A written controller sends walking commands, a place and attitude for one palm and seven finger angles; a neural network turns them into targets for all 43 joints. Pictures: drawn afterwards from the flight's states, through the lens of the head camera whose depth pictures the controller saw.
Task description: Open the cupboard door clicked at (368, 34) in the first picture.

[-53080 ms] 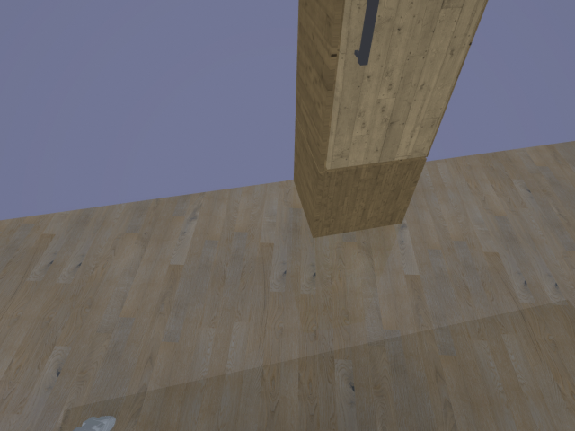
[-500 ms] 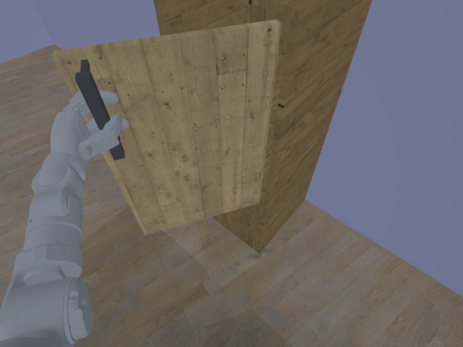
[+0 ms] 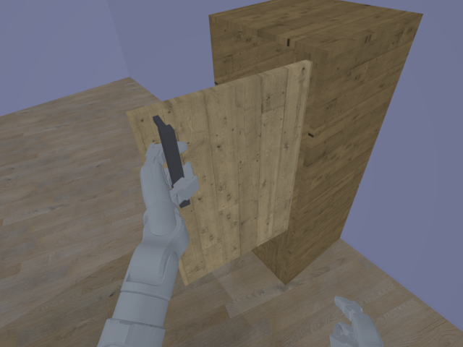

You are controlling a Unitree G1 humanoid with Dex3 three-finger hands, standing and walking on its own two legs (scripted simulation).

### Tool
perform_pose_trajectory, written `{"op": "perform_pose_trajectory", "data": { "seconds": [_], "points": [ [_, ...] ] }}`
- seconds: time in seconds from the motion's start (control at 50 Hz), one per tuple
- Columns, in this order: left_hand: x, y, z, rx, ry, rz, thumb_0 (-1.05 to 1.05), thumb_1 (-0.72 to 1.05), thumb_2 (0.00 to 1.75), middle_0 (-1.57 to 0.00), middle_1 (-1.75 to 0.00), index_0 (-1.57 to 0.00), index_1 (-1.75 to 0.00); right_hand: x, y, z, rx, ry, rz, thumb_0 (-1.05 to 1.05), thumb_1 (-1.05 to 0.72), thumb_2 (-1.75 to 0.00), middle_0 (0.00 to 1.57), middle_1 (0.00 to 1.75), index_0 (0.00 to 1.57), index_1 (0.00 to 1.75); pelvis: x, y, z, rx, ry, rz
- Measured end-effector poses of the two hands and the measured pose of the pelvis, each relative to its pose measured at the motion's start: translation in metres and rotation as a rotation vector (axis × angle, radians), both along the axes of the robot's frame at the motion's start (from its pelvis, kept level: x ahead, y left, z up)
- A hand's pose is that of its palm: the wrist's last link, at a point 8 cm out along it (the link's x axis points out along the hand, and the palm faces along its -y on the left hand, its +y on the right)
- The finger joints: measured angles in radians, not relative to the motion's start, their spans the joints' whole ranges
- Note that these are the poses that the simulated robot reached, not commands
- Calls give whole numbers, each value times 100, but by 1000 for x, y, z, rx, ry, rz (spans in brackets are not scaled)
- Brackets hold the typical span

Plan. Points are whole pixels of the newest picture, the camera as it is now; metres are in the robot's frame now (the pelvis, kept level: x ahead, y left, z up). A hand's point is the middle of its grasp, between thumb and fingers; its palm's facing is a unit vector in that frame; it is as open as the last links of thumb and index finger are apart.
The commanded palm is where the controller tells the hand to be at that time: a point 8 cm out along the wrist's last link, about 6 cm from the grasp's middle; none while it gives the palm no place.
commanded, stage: pull the door open along its arc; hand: left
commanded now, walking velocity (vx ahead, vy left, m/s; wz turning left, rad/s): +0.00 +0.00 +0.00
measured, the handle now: (171, 163) +0.39 +0.14 +0.15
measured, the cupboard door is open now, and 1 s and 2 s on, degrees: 82 89 93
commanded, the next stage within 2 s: open thumb and fingers to let go in 0.14 s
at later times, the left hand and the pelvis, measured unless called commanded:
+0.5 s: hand (204, 192) +0.32 +0.07 +0.15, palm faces +0.35 -0.94 +0.02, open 7.4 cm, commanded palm +0.27 +0.10 +0.15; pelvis -0.01 +0.01 +0.00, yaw +1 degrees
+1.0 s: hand (205, 192) +0.32 +0.07 +0.16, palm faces +0.32 -0.95 +0.00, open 15.0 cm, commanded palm +0.27 +0.10 +0.15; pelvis -0.03 +0.03 +0.00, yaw +0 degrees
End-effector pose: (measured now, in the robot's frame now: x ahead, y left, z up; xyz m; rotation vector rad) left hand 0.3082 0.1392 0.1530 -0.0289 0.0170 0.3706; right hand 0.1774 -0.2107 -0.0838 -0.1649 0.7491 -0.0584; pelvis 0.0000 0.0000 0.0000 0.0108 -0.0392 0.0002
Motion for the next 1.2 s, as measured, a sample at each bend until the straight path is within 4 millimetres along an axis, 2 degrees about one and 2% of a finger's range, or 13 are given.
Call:
{"op": "perform_pose_trajectory", "data": {
  "seconds": [0.14,0.24,0.4,0.54,0.74,0.9,1.06,1.2],
  "points": [
    [-27,-27,-1,-7,-16,-35,2,70,76,-33,-133,-34,-133,-14,-5,-9,16,47,-6,1,-90,-90,20,30,20,30,-2,-1,1,0,-21,2],
    [-41,-44,0,24,-21,-80,2,70,76,-35,-134,-34,-133,-17,-3,-11,32,56,-3,1,-90,-90,20,30,20,30,-4,-2,0,-2,-32,3],
    [-30,-34,1,13,3,-15,2,62,77,-37,-133,-37,-133,-11,8,-7,20,55,27,1,-90,-90,20,30,20,30,-11,1,0,-8,-42,13],
    [-31,-25,1,12,-6,-17,2,35,66,-35,-129,-37,-129,-8,20,-2,26,31,39,1,-90,-90,20,30,20,30,-15,9,0,-8,-39,12],
    [-32,-23,2,15,-13,-34,1,-22,41,-31,-122,-32,-122,-18,33,-4,26,52,38,1,-90,-90,20,30,20,30,-19,20,0,-16,-41,7],
    [-28,-23,2,20,-5,-34,0,-44,32,-27,-101,-27,-101,-30,40,-8,26,79,29,1,-90,-90,20,30,20,30,-24,27,0,-20,-39,3],
    [-29,-32,3,37,-3,-56,-1,-49,30,-22,-68,-22,-68,-38,43,-12,38,93,31,1,-90,-90,20,30,20,30,-28,31,-1,-22,-38,0],
    [-33,-32,2,50,-5,-65,-1,-50,30,-30,-56,-29,-57,-40,44,-12,38,96,50,1,-90,-90,20,30,20,30,-33,29,-2,-21,-42,9]
  ]
}}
